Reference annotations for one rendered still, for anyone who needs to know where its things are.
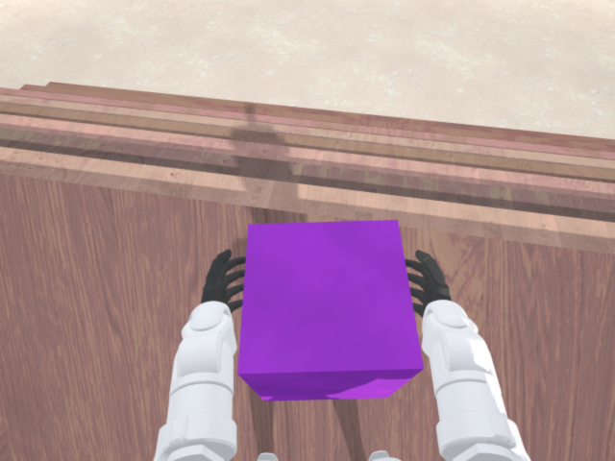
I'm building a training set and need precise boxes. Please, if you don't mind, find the right robot hand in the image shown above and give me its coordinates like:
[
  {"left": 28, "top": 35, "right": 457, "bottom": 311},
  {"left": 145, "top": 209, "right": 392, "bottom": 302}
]
[{"left": 405, "top": 250, "right": 452, "bottom": 318}]

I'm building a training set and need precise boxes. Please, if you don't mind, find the right robot forearm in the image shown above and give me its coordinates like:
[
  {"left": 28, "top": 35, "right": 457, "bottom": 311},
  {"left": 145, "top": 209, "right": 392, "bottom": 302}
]
[{"left": 422, "top": 300, "right": 531, "bottom": 461}]

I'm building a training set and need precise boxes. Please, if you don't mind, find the carton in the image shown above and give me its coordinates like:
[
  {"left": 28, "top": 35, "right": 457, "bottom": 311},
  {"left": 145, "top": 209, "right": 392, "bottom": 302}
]
[{"left": 237, "top": 220, "right": 424, "bottom": 401}]

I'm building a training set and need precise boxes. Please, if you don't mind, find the left robot hand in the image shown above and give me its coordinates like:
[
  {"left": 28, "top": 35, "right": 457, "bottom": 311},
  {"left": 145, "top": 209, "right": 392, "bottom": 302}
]
[{"left": 201, "top": 249, "right": 246, "bottom": 314}]

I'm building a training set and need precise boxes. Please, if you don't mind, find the left robot forearm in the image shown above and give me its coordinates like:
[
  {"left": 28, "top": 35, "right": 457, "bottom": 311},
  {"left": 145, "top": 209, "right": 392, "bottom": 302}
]
[{"left": 154, "top": 302, "right": 237, "bottom": 461}]

